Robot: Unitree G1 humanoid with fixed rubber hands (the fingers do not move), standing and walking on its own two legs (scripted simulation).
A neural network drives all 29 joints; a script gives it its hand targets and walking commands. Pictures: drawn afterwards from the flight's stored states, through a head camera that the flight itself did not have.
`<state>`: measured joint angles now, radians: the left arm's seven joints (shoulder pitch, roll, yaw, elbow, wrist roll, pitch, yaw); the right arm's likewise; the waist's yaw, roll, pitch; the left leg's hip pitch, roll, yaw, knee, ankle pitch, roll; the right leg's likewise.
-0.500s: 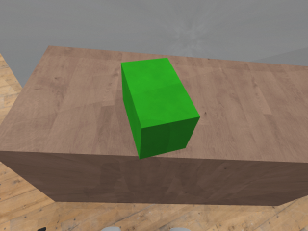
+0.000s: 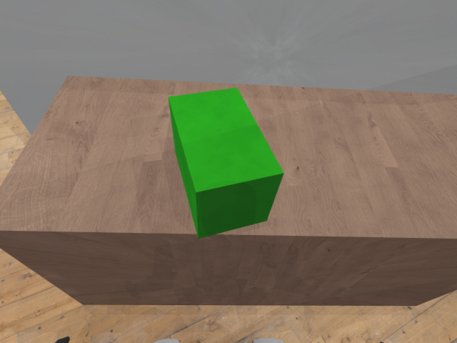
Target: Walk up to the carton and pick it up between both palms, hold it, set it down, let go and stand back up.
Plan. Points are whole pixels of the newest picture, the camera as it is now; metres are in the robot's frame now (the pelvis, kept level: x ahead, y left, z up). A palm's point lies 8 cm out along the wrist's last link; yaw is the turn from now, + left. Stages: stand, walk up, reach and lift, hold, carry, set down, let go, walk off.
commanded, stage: walk up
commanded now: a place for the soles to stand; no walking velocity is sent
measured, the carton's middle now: (218, 160) +0.48 +0.01 +0.00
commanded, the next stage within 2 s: reach and lift in 1.94 s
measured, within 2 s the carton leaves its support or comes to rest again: neither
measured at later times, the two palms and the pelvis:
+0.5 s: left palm out of the picture +0.06 +0.30 -0.12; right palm out of the picture +0.05 -0.32 -0.10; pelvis -0.01 +0.00 +0.00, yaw +0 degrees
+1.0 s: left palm out of the picture +0.06 +0.35 -0.12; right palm out of the picture +0.07 -0.27 -0.09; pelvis +0.00 +0.04 +0.00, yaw +1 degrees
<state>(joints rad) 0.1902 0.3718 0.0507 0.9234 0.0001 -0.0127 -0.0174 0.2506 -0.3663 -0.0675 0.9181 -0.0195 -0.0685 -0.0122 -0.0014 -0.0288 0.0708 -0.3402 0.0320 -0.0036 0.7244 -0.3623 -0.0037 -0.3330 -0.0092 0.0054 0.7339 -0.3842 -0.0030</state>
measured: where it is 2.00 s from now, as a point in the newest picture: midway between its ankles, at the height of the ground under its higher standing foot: outside the picture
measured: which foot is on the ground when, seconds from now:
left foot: down 0.00-1.00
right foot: down 0.00-1.00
